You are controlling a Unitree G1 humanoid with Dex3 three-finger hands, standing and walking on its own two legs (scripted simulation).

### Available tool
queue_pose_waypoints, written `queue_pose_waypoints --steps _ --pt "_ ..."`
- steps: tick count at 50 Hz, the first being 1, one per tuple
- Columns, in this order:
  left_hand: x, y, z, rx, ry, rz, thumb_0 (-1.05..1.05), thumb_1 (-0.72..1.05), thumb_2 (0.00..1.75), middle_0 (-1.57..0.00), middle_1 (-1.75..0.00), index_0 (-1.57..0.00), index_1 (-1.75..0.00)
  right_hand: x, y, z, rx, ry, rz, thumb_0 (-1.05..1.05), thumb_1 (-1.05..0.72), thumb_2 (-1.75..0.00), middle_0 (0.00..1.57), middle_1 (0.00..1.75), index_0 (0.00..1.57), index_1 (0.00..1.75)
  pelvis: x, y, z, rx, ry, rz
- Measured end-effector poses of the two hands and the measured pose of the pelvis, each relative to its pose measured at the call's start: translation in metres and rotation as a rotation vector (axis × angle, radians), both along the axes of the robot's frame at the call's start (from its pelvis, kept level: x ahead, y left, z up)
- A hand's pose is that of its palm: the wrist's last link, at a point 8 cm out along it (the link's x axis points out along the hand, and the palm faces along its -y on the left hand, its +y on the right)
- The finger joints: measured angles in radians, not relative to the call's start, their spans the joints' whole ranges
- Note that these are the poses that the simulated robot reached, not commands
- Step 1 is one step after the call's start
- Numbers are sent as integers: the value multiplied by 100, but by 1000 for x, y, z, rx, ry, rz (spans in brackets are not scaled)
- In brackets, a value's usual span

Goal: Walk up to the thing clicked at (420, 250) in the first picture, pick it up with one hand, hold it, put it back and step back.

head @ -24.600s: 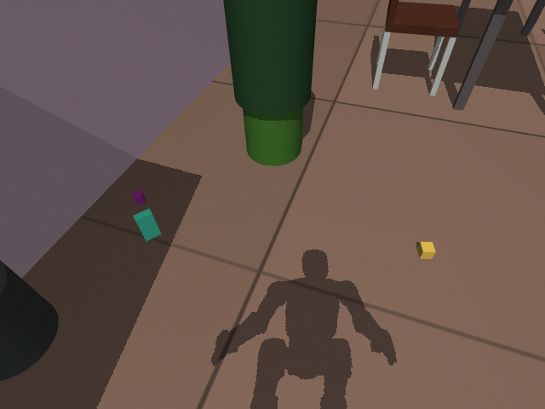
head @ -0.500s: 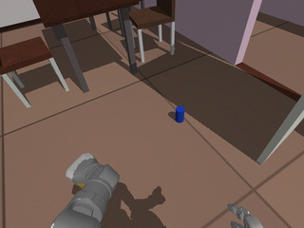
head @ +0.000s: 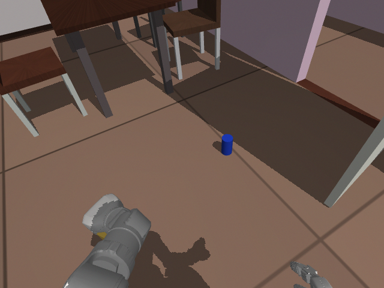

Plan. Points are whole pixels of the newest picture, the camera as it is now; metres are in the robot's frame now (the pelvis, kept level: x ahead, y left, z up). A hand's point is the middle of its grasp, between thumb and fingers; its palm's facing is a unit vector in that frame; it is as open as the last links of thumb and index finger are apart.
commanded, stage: crouch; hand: left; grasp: from above
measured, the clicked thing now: (115, 232) +0.30 +0.23 -0.10
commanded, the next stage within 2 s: lower in 1.78 s
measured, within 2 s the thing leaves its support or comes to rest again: neither
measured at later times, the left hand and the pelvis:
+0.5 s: hand (129, 250) +0.30 +0.23 -0.23, palm faces -0.28 -0.32 -0.90, open 6.2 cm; pelvis -0.04 +0.00 -0.10, yaw -1 degrees
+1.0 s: hand (143, 256) +0.35 +0.25 -0.45, palm faces -0.26 -0.35 -0.90, open 6.0 cm; pelvis -0.09 +0.01 -0.30, yaw -4 degrees
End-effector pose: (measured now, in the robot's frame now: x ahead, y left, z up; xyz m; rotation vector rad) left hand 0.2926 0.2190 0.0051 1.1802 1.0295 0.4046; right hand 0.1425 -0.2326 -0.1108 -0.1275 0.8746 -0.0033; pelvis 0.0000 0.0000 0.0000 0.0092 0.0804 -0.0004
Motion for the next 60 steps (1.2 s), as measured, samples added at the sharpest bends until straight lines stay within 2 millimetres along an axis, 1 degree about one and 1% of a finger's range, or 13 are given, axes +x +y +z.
queue_pose_waypoints --steps 4,8,12,16,20,24,29,34,41,44,48,54,60 --pt "-2 0 -6 -3 21 3 -8 31 37 -84 -26 -107 -38 -2 -2 0 -3 0 -3 1 -87 -89 19 30 19 30 -1 -1 -1 0 5 1" --pt "-5 -1 -20 -10 56 -4 -8 32 36 -83 -29 -106 -39 -9 -7 -2 -15 14 -10 1 -87 -89 19 30 19 30 -3 -3 -3 -2 27 3" --pt "-6 1 -44 -9 88 -25 -8 34 34 -82 -30 -106 -38 -23 -14 -9 -42 46 -25 1 -86 -89 19 30 20 30 -7 -4 -10 -5 69 2" --pt "-3 5 -76 19 85 -52 -8 35 31 -83 -31 -107 -37 -46 -25 -26 -82 100 -35 1 -87 -88 20 30 20 30 -15 -3 -28 -9 147 -1" --pt "4 10 -117 53 64 -66 -9 36 29 -84 -31 -108 -37 -75 -35 -55 -117 177 -46 1 -87 -89 19 30 19 30 -26 -2 -58 -14 230 -6" --pt "8 16 -162 51 45 -40 -9 36 27 -84 -31 -109 -36 -107 -38 -91 -134 266 -54 1 -88 -89 19 30 19 30 -40 1 -92 -24 314 -6" --pt "17 20 -219 52 18 -9 -10 36 27 -86 -30 -111 -34 -140 -34 -144 -131 359 -62 1 -88 -89 19 30 19 30 -56 4 -139 -35 413 -9" --pt "32 22 -271 23 -15 15 -10 35 27 -87 -29 -112 -35 -162 -25 -195 -115 409 -84 1 -89 -89 19 30 19 30 -69 7 -185 -44 481 -17" --pt "58 26 -325 4 -50 -55 -10 35 29 -87 -29 -112 -36 -184 -13 -254 -91 437 -96 1 -90 -90 19 30 19 30 -81 10 -240 -59 527 -26" --pt "62 30 -348 13 -39 -86 -10 35 28 -87 -29 -113 -35 -191 -9 -276 -79 443 -98 1 -91 -90 19 30 19 30 -84 11 -263 -64 541 -29" --pt "61 35 -381 13 -21 -106 -10 35 26 -87 -28 -113 -35 -198 -6 -303 -69 447 -94 1 -91 -90 19 30 20 30 -87 12 -291 -66 555 -33" --pt "59 37 -427 -9 -8 -95 -10 35 26 -88 -28 -112 -34 -206 -8 -337 -82 463 -74 1 -91 -90 19 30 20 30 -92 14 -327 -67 566 -35" --pt "67 37 -459 -4 -9 -104 -11 35 26 -89 -27 -112 -34 -215 -16 -360 -108 486 -53 0 -91 -90 19 30 20 30 -94 14 -356 -65 567 -37"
